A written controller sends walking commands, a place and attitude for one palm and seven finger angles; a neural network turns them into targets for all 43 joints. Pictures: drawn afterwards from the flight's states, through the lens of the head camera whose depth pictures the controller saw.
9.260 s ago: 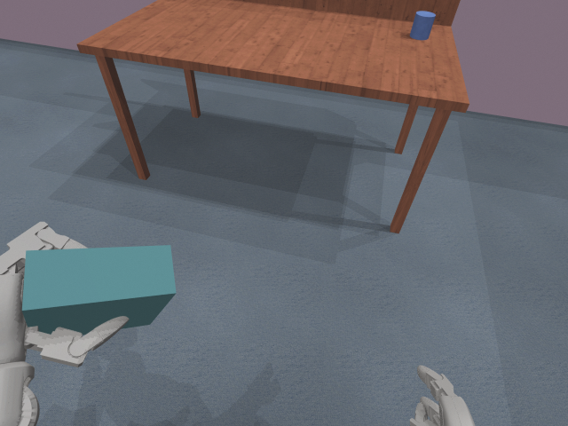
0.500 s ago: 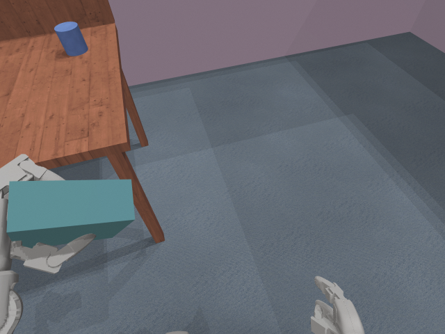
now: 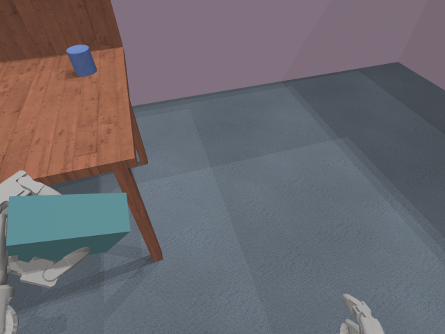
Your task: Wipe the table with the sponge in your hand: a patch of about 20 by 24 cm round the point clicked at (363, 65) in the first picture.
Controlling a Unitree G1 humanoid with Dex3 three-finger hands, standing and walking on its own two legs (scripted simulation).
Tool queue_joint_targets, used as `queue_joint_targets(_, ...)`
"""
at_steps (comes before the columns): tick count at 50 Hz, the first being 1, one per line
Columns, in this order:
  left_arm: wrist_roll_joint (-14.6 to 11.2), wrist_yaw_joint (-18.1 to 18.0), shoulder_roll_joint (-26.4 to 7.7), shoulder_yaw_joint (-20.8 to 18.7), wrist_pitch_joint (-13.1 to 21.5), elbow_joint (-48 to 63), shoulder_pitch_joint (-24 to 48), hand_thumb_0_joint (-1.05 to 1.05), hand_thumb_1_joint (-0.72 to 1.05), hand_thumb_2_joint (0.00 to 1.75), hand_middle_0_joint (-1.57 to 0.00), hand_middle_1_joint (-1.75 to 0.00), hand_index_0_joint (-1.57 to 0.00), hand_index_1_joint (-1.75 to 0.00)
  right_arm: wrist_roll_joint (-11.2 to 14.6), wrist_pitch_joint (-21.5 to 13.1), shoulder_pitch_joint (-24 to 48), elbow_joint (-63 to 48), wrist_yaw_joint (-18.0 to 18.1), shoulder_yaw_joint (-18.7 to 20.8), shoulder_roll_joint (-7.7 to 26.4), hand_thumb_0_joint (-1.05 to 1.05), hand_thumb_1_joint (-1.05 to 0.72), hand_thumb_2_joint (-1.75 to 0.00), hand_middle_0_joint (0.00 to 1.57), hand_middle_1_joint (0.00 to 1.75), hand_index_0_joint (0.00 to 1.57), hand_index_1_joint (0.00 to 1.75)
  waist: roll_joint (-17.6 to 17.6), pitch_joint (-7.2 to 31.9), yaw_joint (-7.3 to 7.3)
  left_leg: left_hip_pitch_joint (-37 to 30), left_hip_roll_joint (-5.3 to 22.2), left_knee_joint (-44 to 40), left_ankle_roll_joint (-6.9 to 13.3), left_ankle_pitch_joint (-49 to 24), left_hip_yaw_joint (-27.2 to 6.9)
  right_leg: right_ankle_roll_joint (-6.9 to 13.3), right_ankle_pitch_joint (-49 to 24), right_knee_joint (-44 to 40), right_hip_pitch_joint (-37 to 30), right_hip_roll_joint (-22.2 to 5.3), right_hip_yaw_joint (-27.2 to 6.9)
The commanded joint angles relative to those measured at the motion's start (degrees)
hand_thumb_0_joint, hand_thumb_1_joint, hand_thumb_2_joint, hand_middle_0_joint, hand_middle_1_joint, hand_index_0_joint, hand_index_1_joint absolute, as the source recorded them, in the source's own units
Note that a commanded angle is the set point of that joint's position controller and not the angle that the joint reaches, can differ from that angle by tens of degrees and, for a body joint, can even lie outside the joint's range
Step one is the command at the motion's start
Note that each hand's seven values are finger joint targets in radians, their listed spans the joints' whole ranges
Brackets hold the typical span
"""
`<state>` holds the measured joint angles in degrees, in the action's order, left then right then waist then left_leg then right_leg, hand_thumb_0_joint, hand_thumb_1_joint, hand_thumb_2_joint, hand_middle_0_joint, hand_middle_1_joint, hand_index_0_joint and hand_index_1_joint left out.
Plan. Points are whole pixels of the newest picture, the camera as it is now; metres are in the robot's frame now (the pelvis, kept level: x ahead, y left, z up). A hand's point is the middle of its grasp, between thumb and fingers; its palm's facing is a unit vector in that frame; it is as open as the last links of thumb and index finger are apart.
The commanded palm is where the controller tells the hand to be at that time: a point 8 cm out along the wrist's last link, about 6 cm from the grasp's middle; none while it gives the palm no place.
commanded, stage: take the last steps up to it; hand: left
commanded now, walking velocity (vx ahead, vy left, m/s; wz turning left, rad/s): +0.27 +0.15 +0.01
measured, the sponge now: (84, 228) +0.23 +0.21 +0.15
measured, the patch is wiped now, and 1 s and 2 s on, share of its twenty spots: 0.00 0.00 0.00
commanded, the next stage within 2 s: come to a stop and stand still in 0.66 s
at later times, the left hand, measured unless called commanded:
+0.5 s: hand (38, 170) +0.31 +0.30 +0.17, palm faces +0.39 -0.79 -0.47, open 9.7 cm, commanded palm +0.24 +0.34 +0.19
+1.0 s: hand (55, 136) +0.38 +0.31 +0.18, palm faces +0.32 -0.80 -0.50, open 9.7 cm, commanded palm +0.33 +0.37 +0.19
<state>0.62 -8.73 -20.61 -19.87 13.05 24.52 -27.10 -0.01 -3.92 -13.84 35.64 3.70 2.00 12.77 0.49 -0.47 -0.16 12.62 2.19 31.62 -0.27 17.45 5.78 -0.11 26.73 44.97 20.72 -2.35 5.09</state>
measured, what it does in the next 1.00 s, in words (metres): walks ahead: left foot, then right foot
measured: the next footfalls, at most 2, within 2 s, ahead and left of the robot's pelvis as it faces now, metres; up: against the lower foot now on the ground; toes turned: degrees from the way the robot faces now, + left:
left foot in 0.40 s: +0.15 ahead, +0.20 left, +0.00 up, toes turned +10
right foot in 0.68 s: +0.17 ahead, -0.01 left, +0.00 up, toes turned -12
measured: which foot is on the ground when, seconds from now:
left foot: down 0.00-0.06, up 0.08-0.38, down 0.40-0.68, up 0.70-1.00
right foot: down 0.00-0.40, up 0.42-0.66, down 0.68-1.00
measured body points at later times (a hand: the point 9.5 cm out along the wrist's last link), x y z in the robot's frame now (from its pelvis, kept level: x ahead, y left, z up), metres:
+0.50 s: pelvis +0.08 +0.06 +0.00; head +0.13 +0.06 +0.44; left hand +0.28 +0.34 +0.20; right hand +0.25 -0.17 -0.09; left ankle +0.11 +0.19 -0.73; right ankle +0.03 -0.05 -0.68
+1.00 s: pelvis +0.16 +0.10 +0.01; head +0.21 +0.08 +0.45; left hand +0.36 +0.35 +0.20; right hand +0.32 -0.16 -0.09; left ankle +0.22 +0.24 -0.71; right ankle +0.13 +0.00 -0.73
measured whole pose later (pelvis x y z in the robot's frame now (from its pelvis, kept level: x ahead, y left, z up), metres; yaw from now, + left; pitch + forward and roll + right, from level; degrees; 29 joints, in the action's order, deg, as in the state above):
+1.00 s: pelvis +0.16 +0.10 +0.01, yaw -1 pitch +0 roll +3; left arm -0.4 -9.5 -21.6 -20.3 12.7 33.2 -31.1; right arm -0.1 -1.5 -10.0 32.8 3.9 1.1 14.3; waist 0.8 -6.9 -0.6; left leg 20.8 3.2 33.7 -2.3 9.6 6.7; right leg 0.5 20.1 33.0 12.2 -6.2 8.9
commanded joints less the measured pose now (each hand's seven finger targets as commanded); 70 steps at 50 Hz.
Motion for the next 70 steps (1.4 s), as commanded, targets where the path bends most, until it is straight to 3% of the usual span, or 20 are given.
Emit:
queue_joint_targets(1, -0.69, -1.05, -9.39, -5.52, 3.96, 14.65, 6.53, 0.0, 0.1, 1.3, -1.2, -1.6, -1.2, -1.6, 0.17, -4.3, 6.2, -7.05, 0.03, 1.18, 6.31, 0.0, -0.9, -0.9, 0.2, 0.3, 0.2, 0.3, -11.65, -0.58, 0.95, 9.64, 10.0, -6.29, 7.15, 4.59, -7.96, -0.52, -4.7, -14.05, -10.0, -0.25, 2.52)
queue_joint_targets(2, -0.42, -1.05, -10.07, -5.99, 3.97, 13.54, 6.69, 0.0, 0.1, 1.3, -1.2, -1.6, -1.2, -1.6, 0.27, -4.14, 6.11, -7.21, -0.12, 1.15, 5.86, 0.0, -0.9, -0.9, 0.2, 0.3, 0.2, 0.3, -4.6, -0.08, 0.93, 13.86, 6.29, 2.91, 4.96, 4.14, -4.03, 1.89, -5.25, -21.05, -14.23, -4.12, -4.56)
queue_joint_targets(3, -0.63, -1.19, -11.72, -7.18, 4.09, 12.94, 7.5, 0.0, 0.1, 1.3, -1.2, -1.6, -1.2, -1.6, 0.38, -3.7, 6.66, -7.62, -0.47, 1.11, 4.35, 0.0, -0.9, -0.9, 0.2, 0.3, 0.2, 0.3, 10.89, 1.4, 0.56, 24.01, 0.12, 18.16, 1.81, 7.59, 1.05, 7.68, -7.03, -26.97, -20.49, -16.2, -25.67)
queue_joint_targets(4, -1.67, -1.03, -12.31, -8.65, 3.8, 11.58, 8.38, 0.0, 0.1, 1.3, -1.2, -1.6, -1.2, -1.6, 0.66, -3.59, 7.6, -7.94, -0.99, 1.77, 5.41, 0.0, -0.9, -0.9, 0.2, 0.3, 0.2, 0.3, 15.81, 1.42, 1.45, 27.05, -0.59, 30.05, 0.27, 12.62, -2.91, 11.06, -4.16, -32.55, -18.54, -23.42, -38.42)
queue_joint_targets(5, -2.21, -0.54, -11.82, -7.67, 4.04, 11.38, 8.82, 0.0, 0.1, 1.3, -1.2, -1.6, -1.2, -1.6, 0.62, -3.34, 7.64, -7.46, -1.32, 2.14, 5.88, 0.0, -0.9, -0.9, 0.2, 0.3, 0.2, 0.3, 12.42, -1.24, 1.04, 27.55, 1.55, 35.85, -0.48, 9.68, -7.69, 12.47, -0.62, -34.18, -14.62, -24.55, -38.95)
queue_joint_targets(7, -2.23, -0.02, -12.16, -8.87, 4.78, 11.58, 5.83, 0.0, 0.1, 1.3, -1.2, -1.6, -1.2, -1.6, 0.45, -1.91, 7.86, -6.39, -1.52, 0.86, 4.75, 0.0, -0.9, -0.9, 0.2, 0.3, 0.2, 0.3, 3.55, -0.56, 0.77, 27.22, 3.63, 36.6, -0.93, 5.1, -8.2, 12.13, -10.1, -31.06, -13.36, -21.76, -27.67)
queue_joint_targets(10, -1.7, -0.23, -10.57, -8.15, 5.83, 12.16, 3.1, 0.0, 0.1, 1.3, -1.2, -1.6, -1.2, -1.6, 0.12, -1.09, 7.93, -7.01, -1.56, 0.06, 3.62, 0.0, -0.9, -0.9, 0.2, 0.3, 0.2, 0.3, 6.77, 2.12, 0.32, 21.91, 4.46, 24.04, -1.1, 1.23, -4.55, 9.18, -27.49, -27.49, -13.65, -17.44, -12.99)
queue_joint_targets(18, -1.46, -1.81, -10.03, -7.05, 4.57, 19.5, 5.57, 0.0, 0.1, 1.3, -1.2, -1.6, -1.2, -1.6, 0.03, -2.73, 6.38, -9.54, -0.06, 1.31, 3.9, 0.0, -0.9, -0.9, 0.2, 0.3, 0.2, 0.3, 2.45, 6.64, 0.37, -5.37, 0.19, -7.45, 0.62, -5.53, 5.0, 3.85, -17.23, -15.64, -8.25, -10.46, -6.11)
queue_joint_targets(20, -1.65, -2.0, -9.89, -7.4, 5.19, 22.14, 7.01, 0.0, 0.1, 1.3, -1.2, -1.6, -1.2, -1.6, 0.6, -3.08, 5.21, -9.89, -0.05, 2.78, 6.75, 0.0, -0.9, -0.9, 0.2, 0.3, 0.2, 0.3, -18.39, 9.71, -0.57, -18.53, 15.59, -10.16, 7.75, -18.67, -15.09, -1.04, 2.22, 7.62, 7.98, -1.3, 2.02)
queue_joint_targets(23, -1.69, -1.38, -11.86, -8.89, 5.29, 19.51, 3.51, 0.0, 0.1, 1.3, -1.2, -1.6, -1.2, -1.6, 0.61, -4.03, 5.6, -8.9, -0.37, 2.39, 4.83, 0.0, -0.9, -0.9, 0.2, 0.3, 0.2, 0.3, -16.19, 7.98, -0.4, -12.79, 20.23, -12.45, 15.59, -17.25, -21.78, -1.26, 7.52, 22.58, 15.37, -3.37, -2.84)
queue_joint_targets(32, -2.49, -1.33, -10.76, -9.3, 2.81, 16.88, -2.35, 0.0, 0.1, 1.3, -1.2, -1.6, -1.2, -1.6, 1.01, -4.09, 5.6, -8.1, -0.22, 1.03, 5.09, 0.0, -0.9, -0.9, 0.2, 0.3, 0.2, 0.3, -9.63, 8.16, 0.37, 1.08, 11.39, -2.37, 5.39, -15.91, -2.37, -0.6, -11.73, -16.52, -11.31, -0.42, 4.91)
queue_joint_targets(35, -3.1, -1.32, -13.57, -12.11, 2.5, 11.19, 0.74, 0.0, 0.1, 1.3, -1.2, -1.6, -1.2, -1.6, 1.06, -2.72, 6.25, -9.36, -0.91, 1.19, 4.21, 0.0, -0.9, -0.9, 0.2, 0.3, 0.2, 0.3, 18.22, 6.89, 0.84, 24.75, -0.7, 29.71, -0.7, 13.52, -0.23, 10.29, -29.62, -26.92, -23.03, -24.58, -31.84)
queue_joint_targets(40, -2.14, -1.21, -10.88, -9.6, 4.55, 12.96, -0.79, 0.0, 0.1, 1.3, -1.2, -1.6, -1.2, -1.6, 0.3, -0.83, 8.46, -7.64, -1.31, -0.93, 2.89, 0.0, -0.9, -0.9, 0.2, 0.3, 0.2, 0.3, 7.1, 4.93, 0.1, 24.21, 2.74, 32.5, -2.52, 5.26, -4.22, 7.53, -53.22, -21.41, -20.4, -18.11, -8.18)
queue_joint_targets(46, -1.78, -2.88, -11.62, -9.61, 3.1, 19.68, -1.96, 0.0, 0.1, 1.3, -1.2, -1.6, -1.2, -1.6, -0.02, -0.94, 8.46, -11.03, 0.29, -0.58, 2.39, 0.0, -0.9, -0.9, 0.2, 0.3, 0.2, 0.3, 8.59, 7.55, 1.41, 10.05, -1.16, 6.7, -2.08, -1.68, 3.28, 6.08, -56.44, -17.84, -18.94, -14.12, -2.73)
queue_joint_targets(49, -2.17, -3.01, -11.56, -9.4, 2.46, 22.1, 0.27, 0.0, 0.1, 1.3, -1.2, -1.6, -1.2, -1.6, 0.14, -0.16, 5.94, -11.45, 1.32, 0.42, 3.45, 0.0, -0.9, -0.9, 0.2, 0.3, 0.2, 0.3, 3.55, 10.33, -0.52, -4.46, 1.28, -6.62, -1.78, -20.93, 1.15, 1.71, -41.52, -10.93, -14.09, -9.2, 0.02)
queue_joint_targets(52, -2.36, -1.66, -10.72, -8.89, 3.39, 16.5, -1.81, 0.0, 0.1, 1.3, -1.2, -1.6, -1.2, -1.6, 0.59, -1.52, 3.66, -11.81, 0.4, 2.14, 5.71, 0.0, -0.9, -0.9, 0.2, 0.3, 0.2, 0.3, -12.98, 8.7, 0.81, -11.52, 20.21, -10.31, 7.95, -54.35, -17.22, -1.46, 11.49, 8.31, 2.12, 1.16, -1.7)
queue_joint_targets(54, -2.25, -1.09, -12.51, -10.2, 3.43, 18.66, 0.26, 0.0, 0.1, 1.3, -1.2, -1.6, -1.2, -1.6, -0.43, -1.75, 4.0, -10.74, -0.63, 1.49, 5.14, 0.0, -0.9, -0.9, 0.2, 0.3, 0.2, 0.3, -18.31, 9.47, -0.07, -12.03, 21.0, -8.68, 10.49, -56.93, -16.91, -1.96, 6.3, 10.12, 5.05, 0.04, -4.15)
queue_joint_targets(63, -3.33, -0.44, -10.23, -8.37, 0.01, 20.3, -0.5, 0.0, 0.1, 1.3, -1.2, -1.6, -1.2, -1.6, 0.77, -3.54, 5.35, -11.89, -2.06, 0.16, 4.76, 0.0, -0.9, -0.9, 0.2, 0.3, 0.2, 0.3, -11.02, 6.74, 0.15, 5.49, 13.03, -5.99, 2.93, -10.72, -4.3, -1.93, -11.16, -18.81, -14.6, 1.06, 0.55)
queue_joint_targets(66, -4.17, -0.43, -11.75, -9.06, -1.64, 15.93, 1.41, 0.0, 0.1, 1.3, -1.2, -1.6, -1.2, -1.6, 0.95, -2.58, 7.1, -12.24, -1.32, -0.39, 3.24, 0.0, -0.9, -0.9, 0.2, 0.3, 0.2, 0.3, 13.1, 3.21, 0.9, 10.64, -0.78, 17.07, -1.81, 10.2, -1.92, 5.27, -14.44, -31.72, -4.84, -15.8, -23.44)
queue_joint_targets(70, -3.31, -1.38, -10.77, -7.83, -0.18, 13.94, 2.24, 0.0, 0.1, 1.3, -1.2, -1.6, -1.2, -1.6, 0.59, -1.54, 8.75, -8.87, -0.34, -2.39, 2.35, 0.0, -0.9, -0.9, 0.2, 0.3, 0.2, 0.3, 4.66, 5.26, -0.29, 16.75, 0.53, 27.74, -2.4, 5.06, -5.7, 6.38, -32.87, -27.58, -13.88, -15.85, -14.89)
